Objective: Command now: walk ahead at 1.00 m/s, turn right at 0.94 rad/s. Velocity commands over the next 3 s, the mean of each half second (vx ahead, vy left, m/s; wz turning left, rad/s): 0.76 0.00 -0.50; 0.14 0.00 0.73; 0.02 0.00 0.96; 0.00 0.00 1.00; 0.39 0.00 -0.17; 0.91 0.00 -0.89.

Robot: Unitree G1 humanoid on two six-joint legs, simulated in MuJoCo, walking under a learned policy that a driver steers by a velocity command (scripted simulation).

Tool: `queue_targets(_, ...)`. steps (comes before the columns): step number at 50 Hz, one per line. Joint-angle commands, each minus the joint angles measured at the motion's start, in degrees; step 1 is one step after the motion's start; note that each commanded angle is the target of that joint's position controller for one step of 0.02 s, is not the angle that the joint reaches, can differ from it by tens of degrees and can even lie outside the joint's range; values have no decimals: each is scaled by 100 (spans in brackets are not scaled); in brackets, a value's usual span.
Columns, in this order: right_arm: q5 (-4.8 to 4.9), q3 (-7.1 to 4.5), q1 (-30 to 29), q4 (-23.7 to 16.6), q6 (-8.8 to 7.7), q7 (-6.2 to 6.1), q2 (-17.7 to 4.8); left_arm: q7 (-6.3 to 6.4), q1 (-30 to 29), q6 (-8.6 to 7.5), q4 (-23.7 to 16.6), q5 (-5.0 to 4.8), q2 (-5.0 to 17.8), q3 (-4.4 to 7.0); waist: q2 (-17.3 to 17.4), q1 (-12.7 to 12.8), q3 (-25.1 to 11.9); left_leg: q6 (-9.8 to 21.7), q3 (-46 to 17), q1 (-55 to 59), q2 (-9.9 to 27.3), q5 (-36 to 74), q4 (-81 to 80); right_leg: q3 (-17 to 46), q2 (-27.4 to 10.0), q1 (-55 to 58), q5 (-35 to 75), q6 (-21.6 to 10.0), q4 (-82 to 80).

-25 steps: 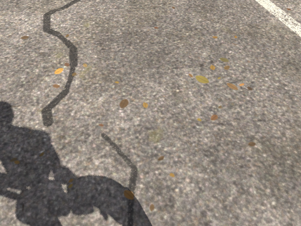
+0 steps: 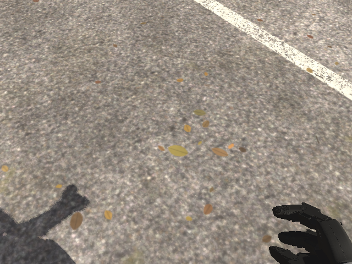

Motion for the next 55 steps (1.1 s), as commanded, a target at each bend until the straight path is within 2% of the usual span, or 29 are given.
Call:
queue_targets(1,89,-129,-559,-496,-80,-31,-490,24,-21,-73,-359,2,1049,300,-396,-34,98,82,559,1363,-615,503,-911,1134,-1073,-846,3461,-296,-242)
queue_targets(3,93,-261,0,-358,-123,-102,-805,60,-303,-91,-468,23,1203,341,-406,-352,-295,180,451,2415,-858,116,-1353,1242,-1101,-641,4369,-52,453)
queue_targets(5,130,-540,2021,139,-182,-257,-1378,9,-881,-157,-616,83,1469,384,-327,-1516,-1364,358,282,4610,-666,-748,-1202,1086,-896,-1125,4536,169,2674)
queue_targets(6,-18,-724,3367,349,-197,-385,-1787,9,-1029,-236,-786,96,828,209,318,-1967,-2145,525,-818,6011,521,-2758,-1148,633,-633,-2008,2501,165,4533)
queue_targets(7,-197,-801,2898,270,-177,-353,-2140,-14,-335,-219,-1164,-210,67,-29,2433,-1132,-2906,1141,-4282,7031,2141,-4266,-2427,-35,-59,-3700,-1066,383,6063)
queue_targets(8,-147,-845,2218,170,-99,-299,-1732,59,-476,-82,-1005,-51,519,-64,1672,-1067,-2204,1271,-4603,6355,1923,-5397,-2745,-313,-694,-4500,-486,287,6484)
queue_targets(9,-73,-716,1881,126,-71,-278,-1160,26,-1007,-3,-978,106,785,-1,789,-1148,-1391,1158,-3464,5574,1585,-4754,-2650,-487,-958,-4589,-5,317,6299)
queue_targets(10,-60,-657,1884,281,-59,-248,-905,-41,-1268,50,-1014,170,788,15,184,-1103,-840,1075,-2529,4854,1357,-3493,-2652,-576,-1157,-4469,187,361,6036)
queue_targets(12,-50,-589,2248,706,-148,-233,-722,-208,-1618,161,-1237,318,477,-69,320,-955,-215,998,-1386,3974,969,-1703,-2769,-539,-1403,-4303,162,454,5721)
queue_targets(14,57,-516,2507,1024,-318,-106,-503,-206,-1688,216,-1397,328,181,-178,397,-738,-18,1094,-839,3671,905,1040,-2672,-439,-1287,-4269,-166,579,5379)
queue_targets(17,163,-572,2080,1143,-406,-4,-855,-224,-1932,127,-1651,331,162,-301,661,-393,63,1038,202,3070,525,2721,-2903,-602,-1071,-3568,546,719,3384)
queue_targets(20,283,-638,2245,1317,-318,62,-1105,-339,-2157,50,-1567,260,147,-398,768,-474,-98,887,462,2342,44,2441,-3010,-1357,-764,-1542,2085,753,1819)
queue_targets(23,353,-707,2500,1454,-237,15,-1323,-177,-1352,-43,-1154,441,509,-298,311,-102,-399,605,312,2793,-110,2780,-1550,-1146,-821,-455,2699,552,1048)
queue_targets(24,382,-708,2628,1404,-220,-11,-1303,-80,-999,-114,-1075,546,771,-233,104,30,-699,488,346,2406,-410,1712,-471,-849,-1344,289,3810,493,1044)
queue_targets(25,426,-618,2998,1180,-158,-56,-807,16,-582,-148,-1179,642,1245,-154,-1072,-25,-1664,301,721,1530,-980,-2268,1657,565,-3292,1555,7346,99,1648)
queue_targets(26,582,-623,3759,1220,20,-231,-751,25,-479,-60,-1301,329,1222,-84,-1483,-203,-3024,370,215,1343,-1158,-3947,3249,1333,-4223,2123,9094,-494,1864)
queue_targets(27,424,-712,3633,1311,140,-282,-1058,68,-860,38,-1408,104,965,-90,-825,-271,-2827,380,101,1150,-952,-3538,3495,905,-3860,1533,8052,-505,1609)
queue_targets(29,230,-746,3043,1223,279,-216,-930,170,-1555,89,-1408,103,323,-261,-622,-567,-1388,257,333,724,-581,-2904,3079,188,-3200,294,5885,-229,952)
queue_targets(31,125,-769,2974,1181,485,-121,-740,278,-1623,100,-1318,111,266,-263,-774,-775,-812,100,448,1064,-519,-2575,2922,-358,-2977,-684,5222,-200,436)
queue_targets(34,134,-796,2764,953,675,-80,-500,305,-1816,42,-1298,152,295,-195,-681,-1023,-782,74,536,1214,-469,-2273,2683,-814,-3065,-1216,4441,-339,114)
queue_targets(37,135,-757,2242,627,792,46,-384,290,-2031,40,-1290,188,278,-161,-905,-1068,-590,212,628,1595,-264,-1493,1499,-1475,-2942,-1674,3231,-66,9)
queue_targets(43,160,-818,1550,202,804,173,-623,182,-1734,225,-1229,149,683,65,-764,-825,-462,481,1141,2566,-539,-1499,-320,-1979,-3166,-1681,1339,457,769)
queue_targets(44,129,-853,1682,245,756,153,-696,167,-1579,290,-1178,142,686,89,-467,-863,-480,575,1106,2905,-656,-1418,-737,-2123,-3004,-1765,745,678,1296)
queue_targets(45,71,-930,2082,374,663,83,-969,126,-1228,389,-1085,210,621,104,493,-970,-427,741,330,3356,-397,-1006,-1503,-2393,-2624,-2183,-227,989,2523)
queue_targets(46,96,-1116,2021,178,598,-15,-1918,104,-1045,509,-1415,215,240,-8,2286,-709,-129,1396,-2287,3595,1191,976,-2083,-2567,-1615,-3794,-2358,1506,4215)
queue_targets(47,169,-1223,2479,118,618,-35,-2041,168,-1615,611,-1628,296,456,-22,1504,-1250,-642,2092,-2871,3655,1388,1147,-2343,-1312,-1307,-4057,-2343,1498,4927)
queue_targets(49,155,-1110,1890,117,709,-107,-1644,213,-1737,565,-1574,148,474,-17,921,-885,-220,1845,-1915,3248,740,-71,-2368,-880,-1490,-4052,-1103,1381,4782)
queue_targets(51,212,-1016,1227,-81,759,-135,-1292,231,-1594,509,-1417,254,582,24,876,-653,-315,1566,-1394,2981,176,93,-2278,-935,-1429,-3627,-421,1347,4594)
queue_targets(55,204,-1060,1517,-17,718,-61,-1355,193,-1662,576,-1406,202,410,-40,371,-759,-597,1564,-1620,3145,41,257,-2146,-817,-1207,-3409,-371,1336,4037)
Next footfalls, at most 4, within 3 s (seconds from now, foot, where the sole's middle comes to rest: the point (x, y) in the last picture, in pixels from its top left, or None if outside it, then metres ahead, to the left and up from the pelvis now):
0.12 left None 0.32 0.17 -0.77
0.48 right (239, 246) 0.55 -0.12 -0.77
0.90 left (176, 232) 0.58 0.12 -0.77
1.36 right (220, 222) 0.64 -0.05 -0.77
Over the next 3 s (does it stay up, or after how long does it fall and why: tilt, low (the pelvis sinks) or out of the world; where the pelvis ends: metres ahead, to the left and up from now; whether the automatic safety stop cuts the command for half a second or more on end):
stays up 0.83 0.43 0.00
